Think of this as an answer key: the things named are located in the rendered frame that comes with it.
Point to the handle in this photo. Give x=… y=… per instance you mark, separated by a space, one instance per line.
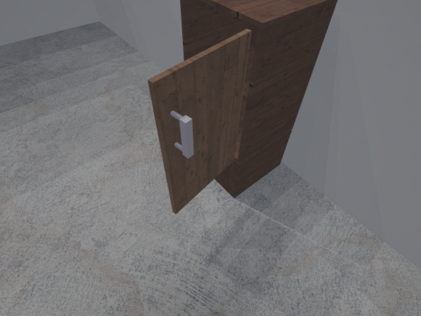
x=186 y=130

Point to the cupboard door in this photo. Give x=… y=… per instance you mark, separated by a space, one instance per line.
x=208 y=88

